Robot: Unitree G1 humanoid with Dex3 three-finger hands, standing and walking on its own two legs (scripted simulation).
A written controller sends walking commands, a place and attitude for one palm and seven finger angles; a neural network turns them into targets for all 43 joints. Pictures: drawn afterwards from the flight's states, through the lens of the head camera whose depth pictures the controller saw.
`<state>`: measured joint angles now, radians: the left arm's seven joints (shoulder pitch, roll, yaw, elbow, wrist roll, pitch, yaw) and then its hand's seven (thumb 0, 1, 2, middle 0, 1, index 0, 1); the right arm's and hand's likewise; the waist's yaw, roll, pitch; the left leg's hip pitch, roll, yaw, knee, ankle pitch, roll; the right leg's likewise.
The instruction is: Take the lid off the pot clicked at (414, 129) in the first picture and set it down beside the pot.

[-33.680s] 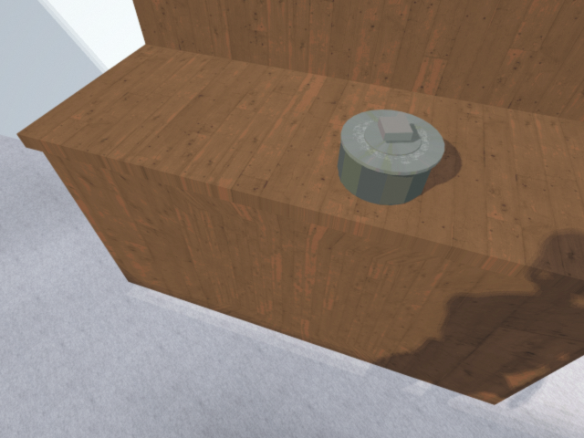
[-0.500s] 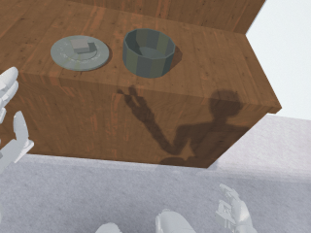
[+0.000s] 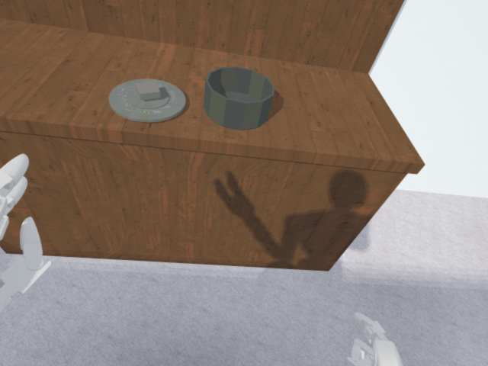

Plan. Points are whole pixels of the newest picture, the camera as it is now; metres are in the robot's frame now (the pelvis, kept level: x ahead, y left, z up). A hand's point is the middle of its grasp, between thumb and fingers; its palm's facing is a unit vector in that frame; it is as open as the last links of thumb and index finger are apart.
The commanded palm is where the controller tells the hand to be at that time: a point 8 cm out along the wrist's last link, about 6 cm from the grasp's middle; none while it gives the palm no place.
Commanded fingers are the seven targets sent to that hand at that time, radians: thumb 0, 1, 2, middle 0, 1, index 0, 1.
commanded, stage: stop stepping back and stand still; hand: left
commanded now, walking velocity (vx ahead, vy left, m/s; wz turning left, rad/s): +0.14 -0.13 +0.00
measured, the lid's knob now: (147, 90) +0.76 +0.29 +0.02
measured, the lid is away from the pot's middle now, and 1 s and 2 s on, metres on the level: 0.25 0.25 0.25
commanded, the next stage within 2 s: let the arm hang, fingers relaxed in 0.28 s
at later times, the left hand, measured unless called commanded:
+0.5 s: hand out of the picture +0.13 +0.17 -0.16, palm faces -0.01 -0.98 -0.18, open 7.4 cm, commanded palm none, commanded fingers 0.00 0.90 0.90 -0.20 -0.30 -0.20 -0.30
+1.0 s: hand out of the picture +0.10 +0.17 -0.15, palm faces +0.03 -0.97 -0.23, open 7.3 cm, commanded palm none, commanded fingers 0.00 0.90 0.90 -0.20 -0.30 -0.20 -0.30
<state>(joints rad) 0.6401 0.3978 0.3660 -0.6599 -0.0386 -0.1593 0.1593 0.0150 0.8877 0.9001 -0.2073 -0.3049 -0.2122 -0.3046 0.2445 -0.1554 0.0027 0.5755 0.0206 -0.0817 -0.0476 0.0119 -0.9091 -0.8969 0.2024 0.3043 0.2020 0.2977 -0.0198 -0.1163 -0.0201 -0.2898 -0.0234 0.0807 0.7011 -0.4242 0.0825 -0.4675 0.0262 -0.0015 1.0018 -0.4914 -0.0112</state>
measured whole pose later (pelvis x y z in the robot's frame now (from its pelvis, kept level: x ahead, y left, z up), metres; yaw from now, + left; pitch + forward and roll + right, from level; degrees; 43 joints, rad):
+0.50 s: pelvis +0.01 +0.00 -0.01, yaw +0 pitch +1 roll +1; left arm 0.26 0.21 0.04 0.68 0.02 0.10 0.02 0.01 0.91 0.90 -0.19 -0.30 -0.20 -0.30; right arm 0.26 -0.19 -0.01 0.79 -0.04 -0.01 -0.01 0.01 -0.91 -0.90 0.21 0.30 0.21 0.30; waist -0.06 -0.09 0.02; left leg -0.28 -0.06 0.09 0.71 -0.44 0.09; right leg -0.40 -0.02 0.02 0.93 -0.51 0.01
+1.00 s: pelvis +0.04 -0.02 +0.02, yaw +2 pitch +0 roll -1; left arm 0.18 0.19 0.02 1.01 0.00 0.01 0.04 0.00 0.91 0.90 -0.20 -0.30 -0.20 -0.30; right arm 0.30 -0.13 -0.04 1.02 -0.01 0.01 -0.04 0.01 -0.93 -0.90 0.20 0.30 0.20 0.30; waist -0.03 0.01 0.08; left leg -0.14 -0.01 0.01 0.50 -0.36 0.03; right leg -0.16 0.03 0.03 0.47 -0.31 0.00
